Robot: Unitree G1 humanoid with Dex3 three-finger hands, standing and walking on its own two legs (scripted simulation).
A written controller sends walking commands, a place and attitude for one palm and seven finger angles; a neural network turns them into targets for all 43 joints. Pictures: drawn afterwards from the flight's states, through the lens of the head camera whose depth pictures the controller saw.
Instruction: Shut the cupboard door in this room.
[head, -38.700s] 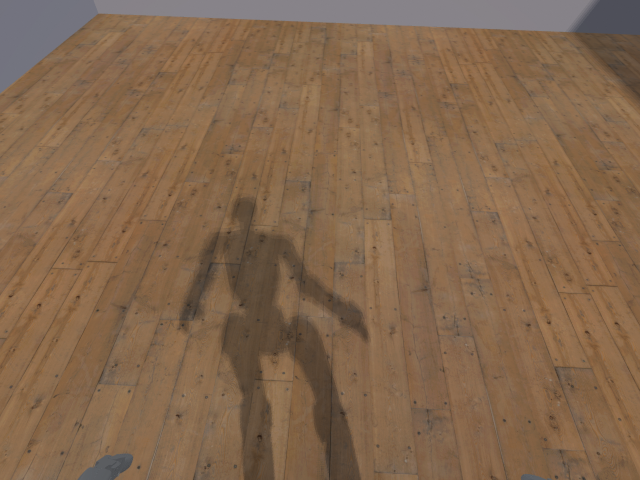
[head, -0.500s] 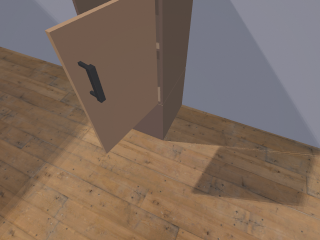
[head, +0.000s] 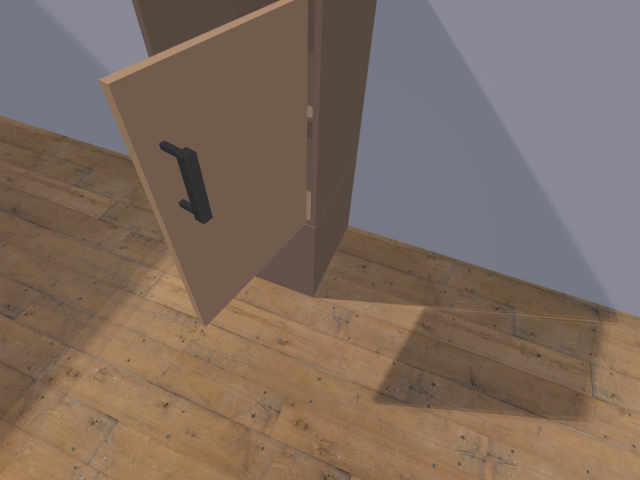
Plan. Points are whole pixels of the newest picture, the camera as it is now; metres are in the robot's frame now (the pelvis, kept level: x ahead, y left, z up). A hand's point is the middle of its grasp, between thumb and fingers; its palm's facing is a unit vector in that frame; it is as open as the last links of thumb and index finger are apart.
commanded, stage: look again from close up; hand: left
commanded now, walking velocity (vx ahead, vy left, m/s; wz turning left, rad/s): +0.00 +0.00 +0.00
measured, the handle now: (186, 183) +0.50 +0.25 +0.07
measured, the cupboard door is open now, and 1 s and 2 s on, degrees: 78 78 78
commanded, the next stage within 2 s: shuffle to correct the standing spot in 0.54 s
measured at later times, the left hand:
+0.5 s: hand out of the picture +0.01 +0.15 -0.17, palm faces +0.01 -0.97 -0.25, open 7.3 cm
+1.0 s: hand out of the picture +0.00 +0.13 -0.19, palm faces +0.10 -0.98 -0.16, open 7.4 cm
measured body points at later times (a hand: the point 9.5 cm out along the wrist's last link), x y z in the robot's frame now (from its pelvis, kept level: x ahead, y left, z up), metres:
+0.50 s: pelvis -0.01 -0.03 -0.01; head -0.02 -0.07 +0.44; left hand +0.01 +0.20 -0.15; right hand -0.01 -0.25 -0.18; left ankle -0.04 +0.10 -0.74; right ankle -0.01 -0.16 -0.74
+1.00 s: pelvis +0.02 -0.05 -0.01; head +0.03 -0.04 +0.44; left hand +0.00 +0.18 -0.17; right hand -0.03 -0.27 -0.16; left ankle -0.04 +0.08 -0.74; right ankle +0.00 -0.16 -0.68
